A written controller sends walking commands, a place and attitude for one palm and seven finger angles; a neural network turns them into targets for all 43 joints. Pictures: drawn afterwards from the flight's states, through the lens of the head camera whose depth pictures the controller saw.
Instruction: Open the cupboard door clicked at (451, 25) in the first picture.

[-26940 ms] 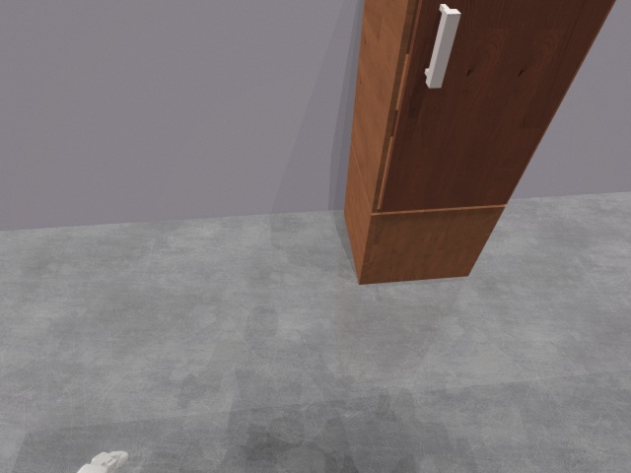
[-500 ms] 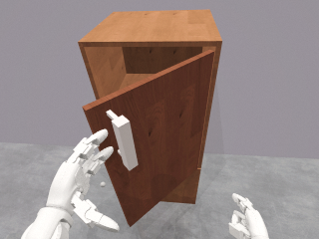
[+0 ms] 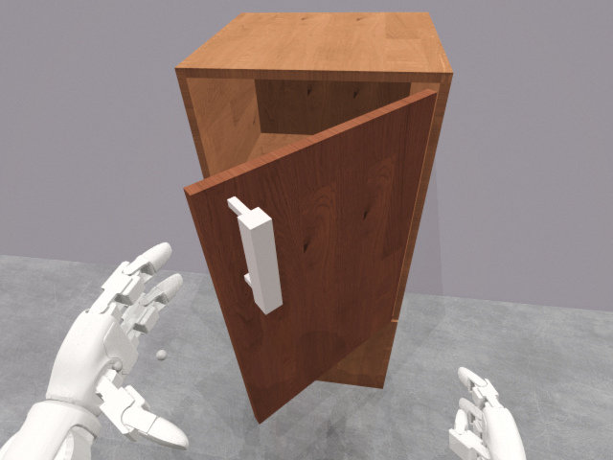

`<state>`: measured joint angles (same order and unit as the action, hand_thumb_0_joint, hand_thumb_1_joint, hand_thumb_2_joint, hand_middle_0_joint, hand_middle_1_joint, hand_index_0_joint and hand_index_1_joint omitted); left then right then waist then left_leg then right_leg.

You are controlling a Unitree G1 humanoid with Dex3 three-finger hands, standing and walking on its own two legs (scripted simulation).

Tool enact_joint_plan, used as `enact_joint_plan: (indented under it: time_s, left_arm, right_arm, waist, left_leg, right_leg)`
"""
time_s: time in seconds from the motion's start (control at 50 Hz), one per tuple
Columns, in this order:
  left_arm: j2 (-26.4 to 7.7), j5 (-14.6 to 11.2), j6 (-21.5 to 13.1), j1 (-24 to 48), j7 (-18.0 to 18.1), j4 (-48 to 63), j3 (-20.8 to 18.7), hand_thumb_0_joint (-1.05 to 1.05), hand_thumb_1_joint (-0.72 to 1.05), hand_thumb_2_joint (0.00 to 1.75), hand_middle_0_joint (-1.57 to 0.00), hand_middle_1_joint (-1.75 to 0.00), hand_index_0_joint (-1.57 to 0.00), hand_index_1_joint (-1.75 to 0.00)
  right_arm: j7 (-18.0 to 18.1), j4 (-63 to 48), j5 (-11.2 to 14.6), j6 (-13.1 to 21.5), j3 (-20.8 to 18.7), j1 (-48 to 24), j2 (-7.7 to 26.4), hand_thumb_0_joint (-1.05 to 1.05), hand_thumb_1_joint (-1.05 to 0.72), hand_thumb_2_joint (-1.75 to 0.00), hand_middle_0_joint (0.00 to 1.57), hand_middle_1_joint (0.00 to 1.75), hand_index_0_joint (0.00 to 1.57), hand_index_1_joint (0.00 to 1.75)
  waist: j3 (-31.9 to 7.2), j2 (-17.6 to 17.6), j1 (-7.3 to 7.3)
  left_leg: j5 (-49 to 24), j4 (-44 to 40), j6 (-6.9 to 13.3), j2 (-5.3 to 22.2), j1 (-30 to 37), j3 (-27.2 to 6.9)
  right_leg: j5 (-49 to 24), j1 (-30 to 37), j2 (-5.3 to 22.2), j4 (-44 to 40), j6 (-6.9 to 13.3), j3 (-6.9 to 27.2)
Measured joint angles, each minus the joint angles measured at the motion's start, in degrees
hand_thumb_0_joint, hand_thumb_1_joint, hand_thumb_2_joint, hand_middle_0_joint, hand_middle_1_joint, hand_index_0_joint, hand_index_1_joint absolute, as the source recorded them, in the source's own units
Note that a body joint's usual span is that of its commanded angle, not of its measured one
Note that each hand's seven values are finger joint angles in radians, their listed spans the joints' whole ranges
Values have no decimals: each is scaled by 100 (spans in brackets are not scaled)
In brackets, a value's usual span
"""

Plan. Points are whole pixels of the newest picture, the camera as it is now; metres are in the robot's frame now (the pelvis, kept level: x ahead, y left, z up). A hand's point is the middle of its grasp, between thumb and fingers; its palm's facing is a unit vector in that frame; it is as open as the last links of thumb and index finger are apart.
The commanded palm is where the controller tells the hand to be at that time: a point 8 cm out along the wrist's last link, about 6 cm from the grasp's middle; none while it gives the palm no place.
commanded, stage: draw the hand back to the body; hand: left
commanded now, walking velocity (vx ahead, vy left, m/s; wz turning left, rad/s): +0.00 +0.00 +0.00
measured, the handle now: (252, 255) +0.30 +0.10 +0.16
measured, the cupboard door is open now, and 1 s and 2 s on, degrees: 46 46 46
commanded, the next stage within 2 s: step back with the hand held close in 1.38 s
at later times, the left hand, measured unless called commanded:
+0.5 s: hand (98, 346) +0.18 +0.23 +0.16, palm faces +0.25 -0.93 -0.28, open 14.9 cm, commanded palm +0.13 +0.28 +0.17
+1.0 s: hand (73, 305) +0.22 +0.28 +0.16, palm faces +0.40 -0.83 -0.40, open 9.1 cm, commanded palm +0.17 +0.33 +0.18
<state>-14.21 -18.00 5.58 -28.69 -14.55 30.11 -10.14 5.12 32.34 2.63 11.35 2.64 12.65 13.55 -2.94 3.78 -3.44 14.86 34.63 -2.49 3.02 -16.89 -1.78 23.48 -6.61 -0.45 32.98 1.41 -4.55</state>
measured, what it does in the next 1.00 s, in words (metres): stands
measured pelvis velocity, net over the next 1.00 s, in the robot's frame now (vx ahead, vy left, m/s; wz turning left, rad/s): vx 0.01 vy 0.03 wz -0.05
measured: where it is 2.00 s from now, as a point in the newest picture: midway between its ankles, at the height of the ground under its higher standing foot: outside the picture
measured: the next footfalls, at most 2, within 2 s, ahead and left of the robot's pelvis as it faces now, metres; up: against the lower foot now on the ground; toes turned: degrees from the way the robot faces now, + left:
none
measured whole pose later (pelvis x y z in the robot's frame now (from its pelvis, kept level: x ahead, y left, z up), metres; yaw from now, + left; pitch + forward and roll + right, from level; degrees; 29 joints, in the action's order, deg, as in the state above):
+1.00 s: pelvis +0.01 +0.03 +0.02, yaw -3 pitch -4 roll +0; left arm -19.5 -3.3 -4.6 -26.3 6.6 22.0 -18.0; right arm 5.0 36.6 -0.1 4.4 1.0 10.4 12.9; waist 2.0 2.6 -3.8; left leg 11.2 24.4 -0.3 1.5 -8.9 2.3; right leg 17.5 0.7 1.5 21.1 -0.9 -1.0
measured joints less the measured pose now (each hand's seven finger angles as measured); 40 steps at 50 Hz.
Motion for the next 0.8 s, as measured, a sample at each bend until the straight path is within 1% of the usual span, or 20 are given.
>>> enact_joint_plan:
  time_s: [0.06, 0.16, 0.32, 0.34, 0.38, 0.4, 0.44, 0.48, 0.54, 0.6, 0.68, 0.8]
  left_arm:
    - [-18, -22, 68, 84, 26, -30, -89, -1, -50, 30, -16, -30, -15, -30]
    - [-36, -21, 165, 130, 11, 35, -111, -1, -50, 30, -15, -30, -15, -30]
    - [-151, -12, 301, 241, 26, 24, -245, -1, -47, 32, -15, -30, -15, -30]
    - [-195, 210, 219, 245, 208, 53, -183, -1, -45, 32, -16, -30, -15, -30]
    - [-263, 652, -84, 179, 755, 101, -59, -1, -41, 34, -16, -30, -15, -30]
    - [-271, 824, -231, 125, 1002, 117, -27, -1, -39, 35, -16, -30, -15, -30]
    - [-249, 1085, -472, 19, 1385, 126, 13, -1, -34, 37, -16, -30, -16, -30]
    - [-231, 1262, -650, -50, 1639, 80, 38, -1, -28, 40, -16, -30, -16, -30]
    - [-244, 1414, -812, -55, 1874, -74, 28, -1, -19, 44, -17, -30, -16, -30]
    - [-276, 1505, -902, 4, 2010, -222, -20, -1, -9, 48, -17, -30, -17, -30]
    - [-319, 1536, -991, 15, 2092, -318, -136, 0, 4, 54, -18, -30, -17, -30]
    - [-427, 1515, -1050, 46, 2112, -494, -392, 0, 25, 62, -19, -30, -18, -30]
  right_arm:
    - [0, 1, 5, 38, 43, -22, -24, 1, -91, -90, 20, 30, 20, 30]
    - [-10, 1, 7, 89, 97, -35, -30, 1, -91, -90, 20, 30, 20, 30]
    - [-4, 33, 15, 79, 149, -72, -45, 1, -91, -90, 20, 30, 20, 30]
    - [14, 37, -12, 75, 154, -81, -47, 1, -91, -90, 20, 30, 20, 30]
    - [60, 68, -107, 57, 171, -132, -74, 1, -91, -90, 20, 30, 20, 30]
    - [68, 81, -145, 29, 174, -155, -96, 1, -91, -90, 20, 30, 20, 30]
    - [60, 97, -208, -42, 168, -175, -138, 1, -91, -90, 20, 30, 20, 30]
    - [49, 126, -254, -117, 152, -171, -164, 1, -91, -90, 20, 30, 20, 30]
    - [38, 212, -297, -239, 127, -159, -182, 1, -91, -90, 20, 30, 20, 30]
    - [27, 321, -323, -324, 96, -150, -181, 1, -91, -90, 20, 30, 20, 30]
    - [1, 415, -332, -416, 51, -145, -173, 1, -91, -90, 20, 30, 21, 30]
    - [-13, 442, -304, -558, -33, -155, -153, 1, -91, -90, 20, 30, 21, 30]
  waist:
    - [21, -20, 0]
    - [45, -44, -17]
    - [97, -85, -34]
    - [130, -84, -42]
    - [217, -83, -35]
    - [258, -92, -29]
    - [335, -115, -25]
    - [406, -125, -37]
    - [498, -131, -54]
    - [560, -122, -63]
    - [573, -107, -37]
    - [547, -105, -6]
  left_leg:
    - [-26, -17, 20, -18, 6, 15]
    - [-66, -43, 73, -59, 9, 40]
    - [-148, -106, 150, -114, 18, 66]
    - [-159, -123, 157, -115, 42, 69]
    - [-198, -199, 166, -104, 111, 89]
    - [-227, -256, 169, -99, 148, 107]
    - [-287, -378, 182, -100, 224, 150]
    - [-340, -496, 200, -107, 307, 191]
    - [-403, -653, 224, -134, 427, 237]
    - [-440, -771, 246, -163, 531, 279]
    - [-450, -882, 266, -191, 637, 340]
    - [-420, -970, 263, -191, 743, 401]
  right_leg:
    - [-42, 11, 19, -34, -28, 12]
    - [-109, 27, 62, -97, -85, 31]
    - [-220, 54, 117, -202, -157, 47]
    - [-239, 83, 118, -232, -164, 50]
    - [-311, 158, 107, -350, -178, 72]
    - [-355, 190, 104, -416, -184, 90]
    - [-433, 248, 109, -537, -193, 129]
    - [-499, 315, 120, -653, -206, 166]
    - [-572, 417, 150, -802, -230, 202]
    - [-614, 501, 182, -906, -251, 236]
    - [-631, 577, 219, -995, -273, 287]
    - [-629, 663, 227, -1094, -277, 345]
